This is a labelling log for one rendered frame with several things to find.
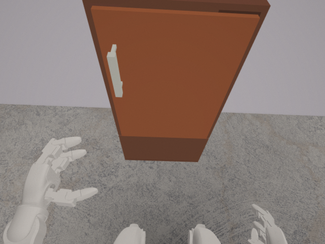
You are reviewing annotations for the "robot thigh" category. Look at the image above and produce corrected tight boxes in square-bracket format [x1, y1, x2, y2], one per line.
[187, 227, 221, 244]
[113, 227, 146, 244]

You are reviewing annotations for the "cupboard door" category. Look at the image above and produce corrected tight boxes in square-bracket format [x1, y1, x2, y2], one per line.
[91, 6, 260, 139]

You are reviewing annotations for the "left robot forearm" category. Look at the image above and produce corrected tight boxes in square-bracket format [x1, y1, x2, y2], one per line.
[2, 204, 49, 244]

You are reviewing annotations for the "handle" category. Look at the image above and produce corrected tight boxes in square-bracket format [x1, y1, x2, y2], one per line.
[107, 44, 123, 97]

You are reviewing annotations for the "right robot thigh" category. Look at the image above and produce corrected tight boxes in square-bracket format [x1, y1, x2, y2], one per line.
[187, 227, 221, 244]

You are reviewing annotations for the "left robot hand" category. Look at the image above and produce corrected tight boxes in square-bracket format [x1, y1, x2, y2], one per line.
[21, 137, 98, 209]

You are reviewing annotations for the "right robot hand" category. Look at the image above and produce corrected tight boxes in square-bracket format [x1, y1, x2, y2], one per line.
[248, 204, 288, 244]

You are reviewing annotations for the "left robot thigh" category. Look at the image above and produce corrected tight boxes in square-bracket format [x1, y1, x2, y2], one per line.
[113, 227, 146, 244]

